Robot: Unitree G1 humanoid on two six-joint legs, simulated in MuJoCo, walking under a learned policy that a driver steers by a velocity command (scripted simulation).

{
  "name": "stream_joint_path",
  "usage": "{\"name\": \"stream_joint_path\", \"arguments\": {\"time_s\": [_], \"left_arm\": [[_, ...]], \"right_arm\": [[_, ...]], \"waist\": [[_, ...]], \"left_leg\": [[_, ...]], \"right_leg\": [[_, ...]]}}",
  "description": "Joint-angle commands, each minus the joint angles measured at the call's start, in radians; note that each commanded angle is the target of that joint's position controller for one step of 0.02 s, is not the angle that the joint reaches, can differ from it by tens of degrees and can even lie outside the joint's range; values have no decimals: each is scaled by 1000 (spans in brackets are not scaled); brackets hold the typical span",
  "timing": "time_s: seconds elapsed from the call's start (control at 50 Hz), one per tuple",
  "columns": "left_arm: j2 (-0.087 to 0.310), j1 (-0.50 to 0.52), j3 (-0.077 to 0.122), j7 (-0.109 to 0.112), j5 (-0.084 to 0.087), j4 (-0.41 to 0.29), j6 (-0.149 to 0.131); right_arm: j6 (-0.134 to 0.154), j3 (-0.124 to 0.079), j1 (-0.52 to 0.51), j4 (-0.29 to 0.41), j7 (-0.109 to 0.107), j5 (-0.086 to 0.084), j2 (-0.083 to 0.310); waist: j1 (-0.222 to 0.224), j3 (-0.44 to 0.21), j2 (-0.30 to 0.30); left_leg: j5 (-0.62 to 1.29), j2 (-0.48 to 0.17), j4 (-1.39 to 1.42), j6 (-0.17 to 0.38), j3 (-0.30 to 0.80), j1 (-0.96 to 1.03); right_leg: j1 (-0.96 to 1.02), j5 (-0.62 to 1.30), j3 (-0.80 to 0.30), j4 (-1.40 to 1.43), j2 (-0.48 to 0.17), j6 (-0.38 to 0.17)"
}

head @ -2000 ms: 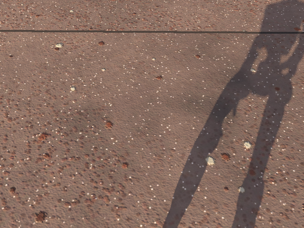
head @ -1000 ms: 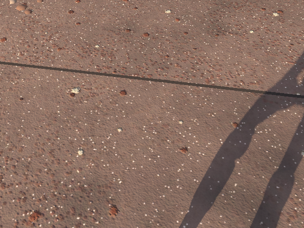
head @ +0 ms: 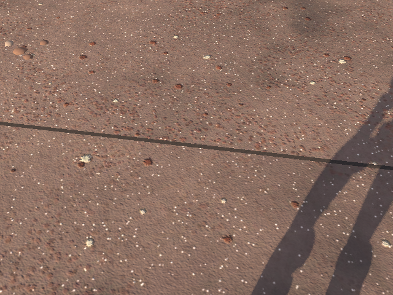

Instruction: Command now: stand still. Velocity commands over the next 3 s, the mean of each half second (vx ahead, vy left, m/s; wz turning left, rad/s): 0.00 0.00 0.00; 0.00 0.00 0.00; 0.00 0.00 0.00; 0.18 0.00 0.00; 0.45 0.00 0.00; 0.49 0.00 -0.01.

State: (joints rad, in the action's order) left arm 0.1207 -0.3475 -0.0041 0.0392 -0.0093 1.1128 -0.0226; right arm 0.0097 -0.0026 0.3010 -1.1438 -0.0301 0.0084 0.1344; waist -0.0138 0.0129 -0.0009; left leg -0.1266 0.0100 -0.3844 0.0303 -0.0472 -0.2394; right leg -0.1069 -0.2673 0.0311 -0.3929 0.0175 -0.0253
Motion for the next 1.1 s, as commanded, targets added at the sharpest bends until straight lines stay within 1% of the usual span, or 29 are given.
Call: {"name": "stream_joint_path", "arguments": {"time_s": [0.02, 0.44, 1.1], "left_arm": [[67, -83, 8, 3, 0, -2, -4], [57, -108, -1, 9, 0, 24, -5], [47, -134, -6, 11, 0, 34, -10]], "right_arm": [[4, -10, 61, 3, -4, 0, 72], [2, -7, 66, -27, -10, -2, 56], [-3, -1, 88, -44, -14, -4, 43]], "waist": [[1, 69, 6], [5, 74, 6], [7, 85, 9]], "left_leg": [[14, -101, 55, 12, 122, 69], [81, -104, 35, 11, 112, 88], [99, -108, 17, 0, 99, 91]], "right_leg": [[-130, 44, -107, 106, -111, -31], [-88, 124, -102, 96, -113, -30], [-62, 194, -103, 100, -115, -34]]}}
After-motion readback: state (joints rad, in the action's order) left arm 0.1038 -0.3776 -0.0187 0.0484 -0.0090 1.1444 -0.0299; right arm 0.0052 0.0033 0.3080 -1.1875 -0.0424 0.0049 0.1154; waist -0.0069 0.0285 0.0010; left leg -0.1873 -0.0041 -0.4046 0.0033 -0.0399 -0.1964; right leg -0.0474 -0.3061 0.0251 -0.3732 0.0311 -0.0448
